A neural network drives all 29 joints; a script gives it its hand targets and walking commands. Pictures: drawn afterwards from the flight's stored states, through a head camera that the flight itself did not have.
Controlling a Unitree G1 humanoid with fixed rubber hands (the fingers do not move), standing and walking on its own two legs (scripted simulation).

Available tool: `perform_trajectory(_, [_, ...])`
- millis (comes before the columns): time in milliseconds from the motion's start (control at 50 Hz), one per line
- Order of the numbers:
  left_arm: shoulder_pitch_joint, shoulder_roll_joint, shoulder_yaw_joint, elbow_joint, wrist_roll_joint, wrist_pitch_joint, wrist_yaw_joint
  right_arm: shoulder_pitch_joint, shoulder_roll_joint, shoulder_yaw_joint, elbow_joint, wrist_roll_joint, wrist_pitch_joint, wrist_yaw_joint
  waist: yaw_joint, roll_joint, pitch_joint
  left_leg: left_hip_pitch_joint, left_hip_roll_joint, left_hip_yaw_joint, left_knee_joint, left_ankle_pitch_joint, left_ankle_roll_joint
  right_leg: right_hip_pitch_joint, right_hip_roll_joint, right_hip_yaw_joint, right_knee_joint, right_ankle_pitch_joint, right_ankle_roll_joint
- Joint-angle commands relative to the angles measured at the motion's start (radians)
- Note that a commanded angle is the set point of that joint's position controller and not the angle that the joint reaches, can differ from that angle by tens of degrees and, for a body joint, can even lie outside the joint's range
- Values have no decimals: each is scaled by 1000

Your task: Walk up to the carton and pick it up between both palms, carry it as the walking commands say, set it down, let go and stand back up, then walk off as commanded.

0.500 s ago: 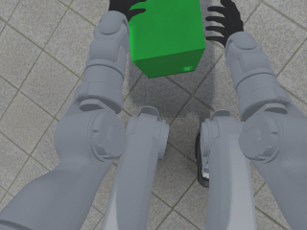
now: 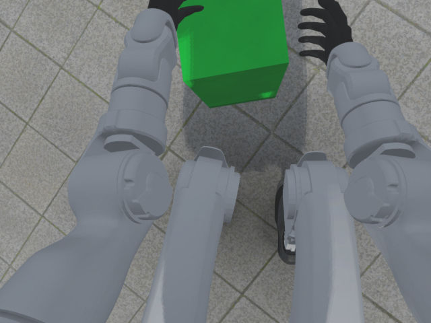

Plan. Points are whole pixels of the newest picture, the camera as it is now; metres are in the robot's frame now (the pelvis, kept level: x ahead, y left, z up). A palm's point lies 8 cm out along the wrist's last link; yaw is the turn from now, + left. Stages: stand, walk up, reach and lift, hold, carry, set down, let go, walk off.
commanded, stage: set down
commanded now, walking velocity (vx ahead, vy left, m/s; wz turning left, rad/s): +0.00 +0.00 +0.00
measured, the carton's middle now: (231, 30) +0.62 +0.05 -0.26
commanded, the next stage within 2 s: none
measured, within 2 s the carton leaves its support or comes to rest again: neither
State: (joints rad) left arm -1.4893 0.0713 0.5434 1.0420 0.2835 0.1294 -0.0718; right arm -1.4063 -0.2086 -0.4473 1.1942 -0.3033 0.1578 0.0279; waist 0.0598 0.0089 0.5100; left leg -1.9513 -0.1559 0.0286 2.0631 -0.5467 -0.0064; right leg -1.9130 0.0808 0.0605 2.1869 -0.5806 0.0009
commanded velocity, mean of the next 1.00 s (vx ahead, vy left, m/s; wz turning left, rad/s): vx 0.00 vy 0.00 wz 0.00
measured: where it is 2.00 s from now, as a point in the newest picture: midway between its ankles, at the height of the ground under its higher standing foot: (246, 225)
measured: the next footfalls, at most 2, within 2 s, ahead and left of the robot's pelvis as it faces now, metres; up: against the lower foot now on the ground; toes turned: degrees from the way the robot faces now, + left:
none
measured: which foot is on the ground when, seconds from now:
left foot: down 0.00-1.00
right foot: down 0.00-1.00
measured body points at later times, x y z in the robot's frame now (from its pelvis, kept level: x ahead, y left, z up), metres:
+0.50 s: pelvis +0.00 -0.01 -0.01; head +0.31 -0.04 +0.31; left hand +0.57 +0.13 -0.06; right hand +0.54 -0.17 -0.15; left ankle +0.18 +0.12 -0.36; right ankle +0.14 -0.11 -0.36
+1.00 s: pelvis +0.00 -0.01 -0.01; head +0.31 -0.04 +0.31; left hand +0.57 +0.13 -0.06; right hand +0.55 -0.20 -0.13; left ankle +0.18 +0.12 -0.36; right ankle +0.14 -0.11 -0.36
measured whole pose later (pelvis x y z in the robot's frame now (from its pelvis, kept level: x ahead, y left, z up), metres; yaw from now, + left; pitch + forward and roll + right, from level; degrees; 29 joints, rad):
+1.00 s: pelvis +0.00 -0.01 -0.01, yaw +0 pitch +17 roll +6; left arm -1.52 0.19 0.37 1.18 0.05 0.06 -0.07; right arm -1.41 -0.40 -0.19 1.24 -0.04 0.15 -0.03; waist 0.07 -0.02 0.51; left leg -1.95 -0.08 0.03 2.09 -0.58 -0.01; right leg -1.94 0.09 0.04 2.22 -0.58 -0.03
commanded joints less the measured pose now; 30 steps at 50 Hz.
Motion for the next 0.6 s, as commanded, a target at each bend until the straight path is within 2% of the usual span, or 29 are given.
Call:
perform_trajectory(0, [-57, 102, -78, 234, -32, 104, -3, -316, -247, 109, -56, 60, -39, -10, 1, -130, -668, 111, 14, -85, -118, -273, 49, 234, 64, -24, -197, -172, -16])
perform_trajectory(20, [-51, 104, -87, 252, -49, 101, 1, -317, -243, 117, -63, 65, -43, -12, -1, -168, -676, 121, 6, -102, -121, -287, 57, 229, 63, -32, -193, -179, -16])
perform_trajectory(40, [2, 127, -70, 284, -37, 98, 6, -288, -268, 121, -59, 68, -47, -13, 20, -177, -665, 96, 13, -95, -114, -280, 58, 245, 61, -22, -191, -178, -20])
perform_trajectory(60, [-34, 127, -88, 282, -54, 93, 3, -332, -282, 151, -74, 87, -47, -16, 25, -147, -696, 107, 6, -64, -95, -261, 44, 257, 54, -14, -203, -210, -28])
perform_trajectory(80, [-62, 155, -80, 232, -60, 85, 9, -352, -283, 159, -96, 98, -51, -14, 44, -181, -677, 107, 8, -72, -98, -250, 52, 243, 53, -10, -200, -186, -22])
perform_trajectory(100, [-57, 90, -123, 278, -80, 83, 2, -376, -216, 203, -112, 137, -55, -2, 60, -144, -704, 94, 20, -90, -129, -256, 64, 275, 58, -16, -184, -135, -19])
perform_trajectory(120, [-12, 63, -135, 341, -92, 91, -4, -375, -213, 223, -88, 154, -52, 5, 55, -174, -701, 93, 25, -101, -132, -300, 74, 289, 62, -25, -184, -167, -15])
perform_trajectory(140, [-63, 90, -141, 303, -98, 88, -4, -390, -211, 219, -95, 172, -48, 9, 51, -157, -690, 78, 31, -101, -152, -330, 79, 288, 67, -38, -176, -163, -10])
perform_trajectory(160, [-60, 130, -139, 289, -102, 83, -3, -394, -257, 221, -97, 176, -51, 4, 73, -169, -685, 39, 44, -85, -132, -307, 76, 294, 62, -21, -171, -160, -8])
perform_trajectory(180, [-39, 151, -128, 306, -88, 75, 3, -374, -281, 227, -107, 171, -57, 2, 64, -197, -687, -2, 48, -94, -150, -343, 93, 357, 73, -31, -155, -139, 2])
perform_trajectory(200, [-78, 152, -153, 285, -117, 75, 2, -345, -280, 224, -50, 172, -48, -1, 39, -182, -676, -10, 54, -97, -127, -316, 83, 322, 64, -29, -152, -131, -5])
perform_trajectory(220, [-45, 152, -157, 315, -114, 72, 4, -343, -254, 238, -55, 198, -51, 4, 63, -163, -678, -9, 58, -94, -147, -327, 90, 338, 66, -28, -153, -124, 3])
perform_trajectory(240, [-17, 147, -156, 360, -107, 78, -6, -339, -253, 248, -34, 195, -45, 6, 62, -155, -694, -18, 52, -78, -143, -314, 89, 366, 68, -35, -143, -114, 6])
perform_trajectory(260, [-54, 180, -173, 292, -120, 70, 1, -329, -265, 239, -43, 206, -42, 5, 52, -150, -657, -13, 58, -92, -163, -333, 94, 329, 77, -42, -142, -105, 9])
perform_trajectory(280, [-34, 181, -167, 319, -114, 67, 4, -344, -280, 244, -50, 212, -51, 5, 63, -151, -672, -31, 57, -94, -156, -324, 95, 339, 71, -43, -133, -89, 9])
perform_trajectory(300, [-54, 209, -170, 268, -134, 57, 12, -345, -302, 246, -60, 211, -57, -1, 52, -177, -702, -5, 60, -100, -145, -300, 91, 344, 59, -37, -140, -87, 10])
perform_trajectory(320, [-25, 234, -154, 321, -124, 57, 19, -344, -338, 238, -56, 215, -57, -12, 74, -142, -692, -2, 54, -64, -130, -276, 76, 333, 53, -25, -163, -114, -2])
perform_trajectory(340, [-40, 251, -163, 298, -150, 53, 16, -344, -308, 266, -73, 233, -55, -14, 73, -176, -674, 2, 60, -69, -131, -258, 88, 317, 58, -26, -172, -104, 3])
perform_trajectory(380, [-31, 226, -145, 345, -145, 52, 10, -367, -277, 292, -88, 247, -54, -7, 106, -202, -714, -26, 61, -43, -103, -264, 91, 365, 51, -10, -178, -145, 4])
perform_trajectory(400, [-42, 273, -140, 329, -154, 47, 16, -355, -317, 282, -85, 243, -55, -13, 91, -232, -692, -58, 63, -61, -110, -283, 96, 365, 58, -15, -169, -143, 10])
perform_trajectory(420, [-50, 321, -124, 301, -149, 38, 28, -365, -351, 276, -111, 244, -62, -25, 102, -238, -707, -77, 69, -46, -109, -242, 94, 386, 54, -3, -182, -117, 12])
perform_trajectory(440, [-43, 352, -125, 275, -160, 30, 40, -331, -397, 267, -91, 243, -64, -37, 76, -221, -705, -73, 72, -53, -123, -267, 97, 410, 64, -13, -175, -90, 15])
perform_trajectory(460, [-63, 328, -158, 277, -190, 33, 34, -340, -383, 274, -71, 255, -59, -37, 71, -194, -730, -55, 68, -59, -119, -266, 83, 417, 53, -11, -172, -101, 8])
perform_trajectory(480, [-17, 334, -155, 309, -182, 31, 36, -339, -382, 281, -92, 261, -66, -38, 85, -188, -730, -41, 70, -37, -127, -252, 82, 406, 51, -8, -194, -110, 7])
perform_trajectory(500, [-54, 324, -174, 305, -210, 31, 33, -367, -355, 320, -108, 283, -61, -38, 91, -237, -745, -52, 72, -34, -103, -236, 89, 410, 52, -4, -200, -113, 12])
perform_trajectory(520, [-68, 357, -154, 294, -220, 27, 35, -343, -326, 322, -80, 292, -53, -38, 102, -273, -742, -39, 63, -11, -69, -196, 76, 390, 36, 7, -232, -175, 6])
perform_trajectory(540, [-81, 365, -160, 283, -209, 25, 44, -376, -315, 333, -116, 323, -56, -34, 133, -230, -747, -26, 77, -20, -94, -216, 82, 362, 34, 10, -218, -172, 5])
perform_trajectory(560, [-78, 344, -163, 314, -215, 28, 37, -399, -288, 361, -122, 340, -53, -25, 136, -265, -783, -47, 83, -30, -107, -221, 97, 415, 43, 0, -199, -134, 16])
perform_trajectory(580, [-58, 383, -157, 298, -230, 27, 49, -373, -353, 339, -95, 334, -49, -34, 123, -277, -735, -47, 87, -32, -112, -225, 87, 383, 37, -6, -206, -133, 19])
